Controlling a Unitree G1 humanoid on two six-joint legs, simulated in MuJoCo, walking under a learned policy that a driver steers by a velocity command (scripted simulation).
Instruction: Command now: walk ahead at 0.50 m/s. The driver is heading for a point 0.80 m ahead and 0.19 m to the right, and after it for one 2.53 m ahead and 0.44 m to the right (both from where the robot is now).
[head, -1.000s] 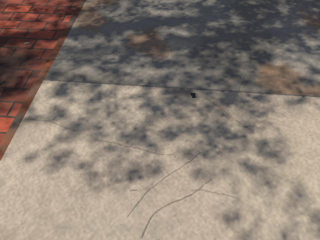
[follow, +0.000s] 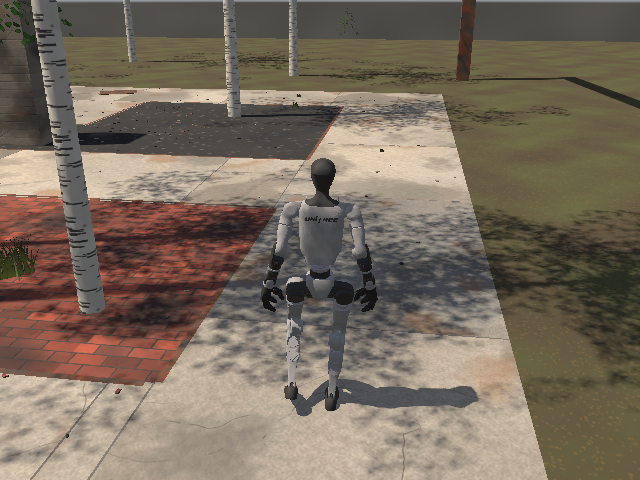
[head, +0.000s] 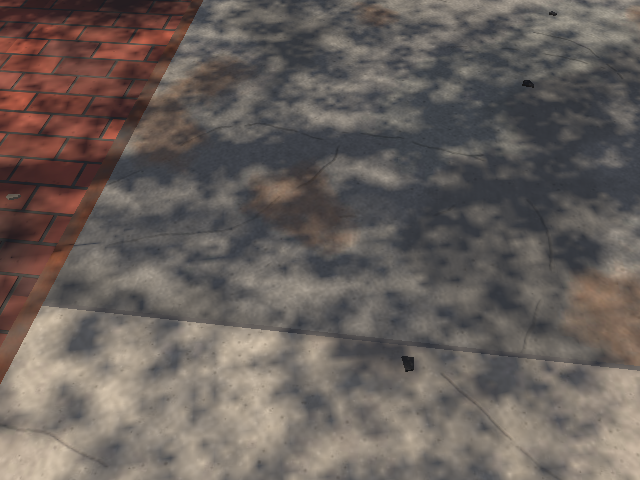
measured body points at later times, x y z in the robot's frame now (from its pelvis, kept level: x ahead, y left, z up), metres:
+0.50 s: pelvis +0.27 +0.04 -0.01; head +0.30 +0.05 +0.44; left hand +0.29 +0.29 -0.16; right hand +0.36 -0.22 -0.13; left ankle +0.33 +0.11 -0.74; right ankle +0.17 -0.07 -0.66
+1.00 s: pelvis +0.50 -0.04 -0.02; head +0.54 -0.07 +0.43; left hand +0.73 +0.14 -0.14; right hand +0.42 -0.29 -0.17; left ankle +0.42 +0.12 -0.63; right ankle +0.55 -0.11 -0.74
